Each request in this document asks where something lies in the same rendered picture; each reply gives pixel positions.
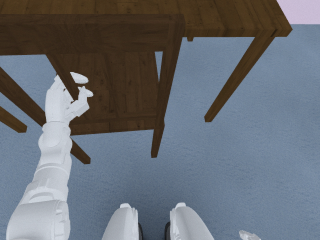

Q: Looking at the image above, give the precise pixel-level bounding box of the robot thigh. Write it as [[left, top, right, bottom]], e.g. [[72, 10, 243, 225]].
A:
[[102, 207, 139, 240], [170, 206, 214, 240]]

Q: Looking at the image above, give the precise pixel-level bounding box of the table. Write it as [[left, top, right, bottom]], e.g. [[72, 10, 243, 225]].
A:
[[0, 0, 293, 133]]

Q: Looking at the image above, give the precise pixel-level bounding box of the right robot thigh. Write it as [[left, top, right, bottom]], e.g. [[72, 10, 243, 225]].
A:
[[170, 206, 214, 240]]

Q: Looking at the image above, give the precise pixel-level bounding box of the robot left forearm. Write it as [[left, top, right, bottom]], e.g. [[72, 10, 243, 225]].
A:
[[6, 121, 73, 240]]

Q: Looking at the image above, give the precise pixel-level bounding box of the chair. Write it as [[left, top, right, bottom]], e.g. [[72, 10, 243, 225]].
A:
[[0, 14, 186, 164]]

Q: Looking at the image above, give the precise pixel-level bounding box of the left robot thigh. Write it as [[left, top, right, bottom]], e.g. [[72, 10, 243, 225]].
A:
[[102, 207, 139, 240]]

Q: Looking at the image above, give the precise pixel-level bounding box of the robot right hand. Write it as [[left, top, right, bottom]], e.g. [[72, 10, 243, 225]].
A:
[[239, 230, 261, 240]]

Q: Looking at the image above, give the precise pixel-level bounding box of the left robot upper arm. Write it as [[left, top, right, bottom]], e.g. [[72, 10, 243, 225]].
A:
[[8, 199, 71, 240]]

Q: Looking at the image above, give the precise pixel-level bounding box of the robot left hand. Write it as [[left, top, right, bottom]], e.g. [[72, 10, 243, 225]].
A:
[[45, 72, 93, 126]]

